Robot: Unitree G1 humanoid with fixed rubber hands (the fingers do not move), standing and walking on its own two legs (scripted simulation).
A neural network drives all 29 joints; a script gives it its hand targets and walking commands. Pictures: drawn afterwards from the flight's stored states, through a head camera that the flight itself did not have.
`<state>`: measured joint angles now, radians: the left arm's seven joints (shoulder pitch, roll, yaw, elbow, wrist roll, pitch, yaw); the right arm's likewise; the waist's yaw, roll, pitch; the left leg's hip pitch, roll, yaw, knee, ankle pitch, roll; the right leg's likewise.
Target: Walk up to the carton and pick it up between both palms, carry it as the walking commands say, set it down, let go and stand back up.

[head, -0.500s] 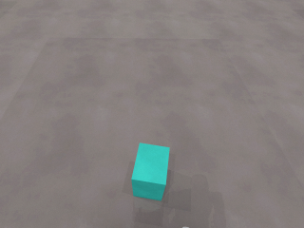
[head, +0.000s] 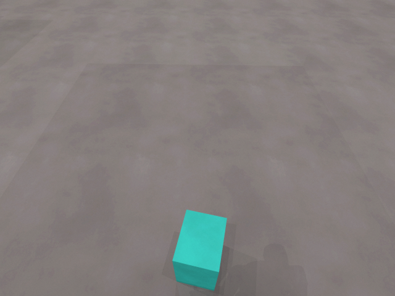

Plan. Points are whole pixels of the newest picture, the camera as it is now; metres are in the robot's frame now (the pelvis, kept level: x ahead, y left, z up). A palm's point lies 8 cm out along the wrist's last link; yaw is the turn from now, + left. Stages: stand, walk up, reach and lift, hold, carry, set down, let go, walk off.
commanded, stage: walk up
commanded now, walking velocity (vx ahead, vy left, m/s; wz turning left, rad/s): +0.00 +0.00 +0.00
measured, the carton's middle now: (200, 251) +0.44 +0.00 -0.63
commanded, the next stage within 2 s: none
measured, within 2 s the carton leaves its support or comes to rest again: neither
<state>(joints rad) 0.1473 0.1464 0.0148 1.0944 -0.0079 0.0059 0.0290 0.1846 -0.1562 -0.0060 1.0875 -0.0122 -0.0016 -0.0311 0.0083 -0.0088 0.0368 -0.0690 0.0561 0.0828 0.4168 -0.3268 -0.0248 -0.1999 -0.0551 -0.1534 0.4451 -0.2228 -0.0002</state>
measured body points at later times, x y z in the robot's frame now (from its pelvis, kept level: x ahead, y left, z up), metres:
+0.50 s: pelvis +0.01 +0.03 +0.00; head +0.02 +0.05 +0.45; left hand +0.00 +0.24 -0.17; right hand +0.01 -0.19 -0.15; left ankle -0.07 +0.12 -0.74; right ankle +0.01 -0.12 -0.74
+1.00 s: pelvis +0.03 +0.06 -0.01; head +0.04 +0.08 +0.44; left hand +0.02 +0.27 -0.18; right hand +0.01 -0.15 -0.16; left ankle -0.07 +0.12 -0.74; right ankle +0.01 -0.11 -0.74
